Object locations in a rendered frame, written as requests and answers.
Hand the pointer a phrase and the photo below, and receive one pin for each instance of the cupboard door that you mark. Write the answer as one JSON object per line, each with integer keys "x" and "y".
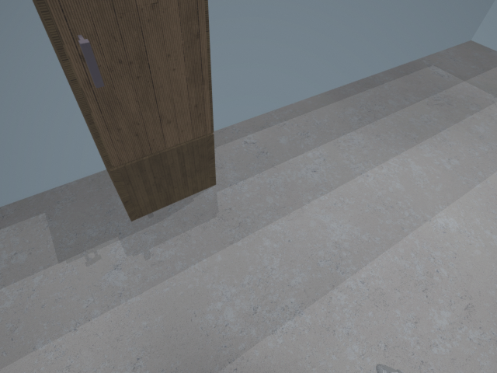
{"x": 152, "y": 56}

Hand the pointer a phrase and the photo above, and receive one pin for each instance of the handle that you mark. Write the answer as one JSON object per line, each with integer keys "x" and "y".
{"x": 91, "y": 61}

